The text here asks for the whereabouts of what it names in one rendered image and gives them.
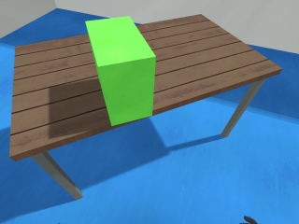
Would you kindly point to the carton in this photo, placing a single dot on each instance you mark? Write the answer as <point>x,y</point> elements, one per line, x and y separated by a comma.
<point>125,66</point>

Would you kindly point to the table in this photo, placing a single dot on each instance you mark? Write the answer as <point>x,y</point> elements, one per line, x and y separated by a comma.
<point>57,97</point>

